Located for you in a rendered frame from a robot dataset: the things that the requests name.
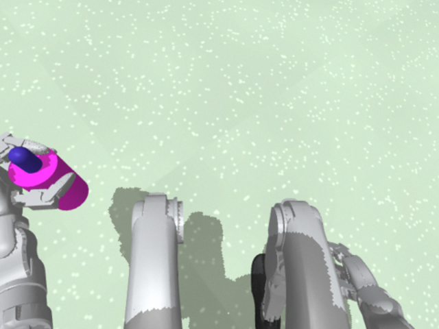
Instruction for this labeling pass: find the left robot arm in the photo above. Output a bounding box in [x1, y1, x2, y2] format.
[0, 213, 53, 329]

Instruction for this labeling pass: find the bottle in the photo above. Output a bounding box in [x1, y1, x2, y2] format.
[8, 147, 88, 210]

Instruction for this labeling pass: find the right robot arm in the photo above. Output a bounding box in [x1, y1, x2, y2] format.
[357, 286, 415, 329]

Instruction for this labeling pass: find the right robot hand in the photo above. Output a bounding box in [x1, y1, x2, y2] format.
[328, 242, 379, 302]

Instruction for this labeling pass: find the left robot hand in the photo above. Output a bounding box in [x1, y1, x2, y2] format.
[0, 132, 76, 216]

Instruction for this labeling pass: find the right robot foot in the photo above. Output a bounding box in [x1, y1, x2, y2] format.
[251, 254, 281, 329]

